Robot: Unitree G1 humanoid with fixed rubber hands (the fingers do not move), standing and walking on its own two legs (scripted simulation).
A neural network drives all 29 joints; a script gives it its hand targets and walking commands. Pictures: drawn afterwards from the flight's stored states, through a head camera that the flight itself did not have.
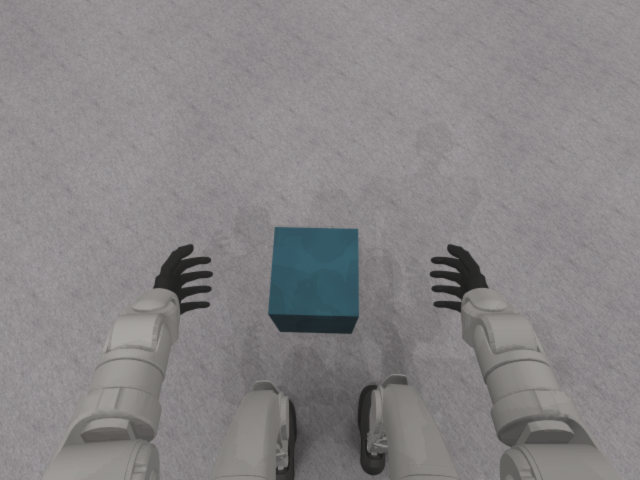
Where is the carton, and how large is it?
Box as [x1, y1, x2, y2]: [268, 227, 358, 333]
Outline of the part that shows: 275,227 268,314 280,331 351,333 358,317 357,229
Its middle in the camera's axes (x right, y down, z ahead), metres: -0.01 +0.11 +1.01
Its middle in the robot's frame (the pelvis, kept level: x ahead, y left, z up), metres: +0.50 +0.03 -0.56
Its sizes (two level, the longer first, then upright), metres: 0.210 0.200 0.250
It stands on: the floor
